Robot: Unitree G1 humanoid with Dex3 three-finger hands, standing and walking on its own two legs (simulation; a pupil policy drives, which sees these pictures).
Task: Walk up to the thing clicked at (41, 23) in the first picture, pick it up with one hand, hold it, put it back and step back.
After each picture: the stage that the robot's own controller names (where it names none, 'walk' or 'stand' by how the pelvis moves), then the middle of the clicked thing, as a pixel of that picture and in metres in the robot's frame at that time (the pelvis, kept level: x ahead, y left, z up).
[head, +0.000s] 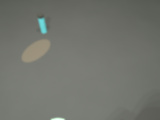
stand; (42, 23) +1.67 +0.46 -0.66
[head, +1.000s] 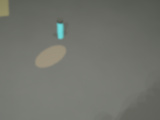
walk; (60, 28) +1.58 +0.17 -0.63
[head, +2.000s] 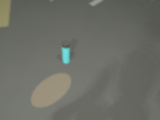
walk; (66, 52) +1.05 +0.13 -0.64
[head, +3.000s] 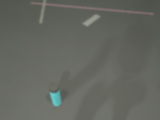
walk; (55, 95) +0.65 +0.20 -0.64
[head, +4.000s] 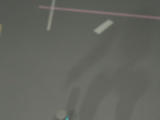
stand; out of the picture +0.43 +0.15 -0.63
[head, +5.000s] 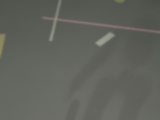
stand; out of the picture +0.39 +0.16 -0.66
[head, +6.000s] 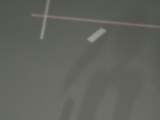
stand; out of the picture +0.37 +0.18 -0.66
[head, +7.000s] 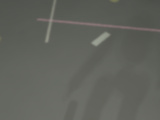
stand; out of the picture +0.38 +0.18 -0.66
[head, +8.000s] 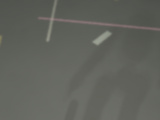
stand; out of the picture +0.38 +0.18 -0.66
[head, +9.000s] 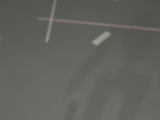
go down; out of the picture +0.37 +0.18 -0.66
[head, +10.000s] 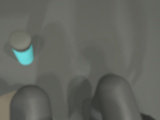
go down; (23, 50) +0.48 +0.17 -0.27
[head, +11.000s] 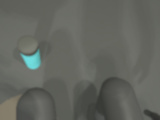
approach; (31, 54) +0.48 +0.16 -0.27
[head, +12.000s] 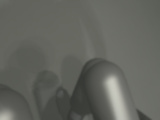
close in; out of the picture +0.48 +0.21 -0.17
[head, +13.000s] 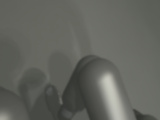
close; out of the picture +0.47 +0.23 -0.17
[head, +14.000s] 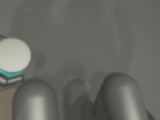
lift; (11, 63) +0.36 +0.22 -0.07
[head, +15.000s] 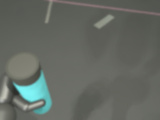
hold; (34, 88) +0.30 +0.15 +0.08
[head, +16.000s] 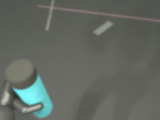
hold; (33, 92) +0.30 +0.16 +0.05
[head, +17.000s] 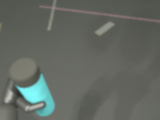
hold; (36, 91) +0.31 +0.16 +0.05
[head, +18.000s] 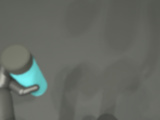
crouch; (28, 74) +0.37 +0.16 -0.01
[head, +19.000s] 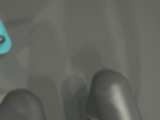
lower; out of the picture +0.50 +0.19 -0.05
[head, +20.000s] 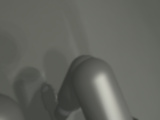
lower; out of the picture +0.47 +0.23 -0.18
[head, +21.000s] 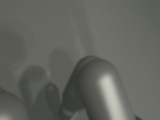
lower; out of the picture +0.46 +0.23 -0.18
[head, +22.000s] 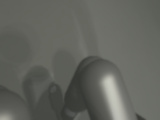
lower; out of the picture +0.45 +0.22 -0.17
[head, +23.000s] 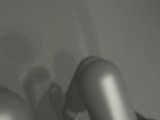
lower; out of the picture +0.45 +0.22 -0.17
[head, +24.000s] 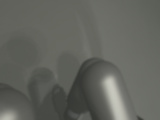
open; out of the picture +0.45 +0.20 -0.18
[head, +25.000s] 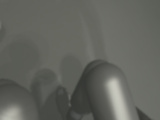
stand; out of the picture +0.45 +0.19 -0.18
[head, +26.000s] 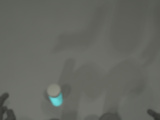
stand; (55, 95) +0.42 +0.13 -0.48
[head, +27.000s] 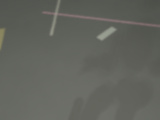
stand; out of the picture +0.38 +0.12 -0.60
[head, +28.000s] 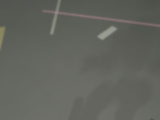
stand; out of the picture +0.38 +0.12 -0.60
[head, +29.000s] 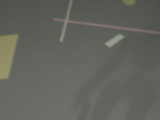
stand; out of the picture +0.40 +0.11 -0.65
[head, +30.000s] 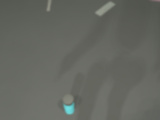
walk; (69, 104) +0.45 +0.08 -0.64
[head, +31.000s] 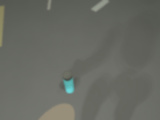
walk; (68, 82) +0.68 +0.13 -0.63
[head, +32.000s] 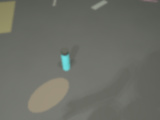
stand; (65, 59) +1.00 +0.16 -0.63
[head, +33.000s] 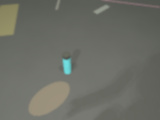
stand; (67, 63) +0.99 +0.13 -0.65
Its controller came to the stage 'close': yes
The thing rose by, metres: 0.70
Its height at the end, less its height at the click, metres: +0.00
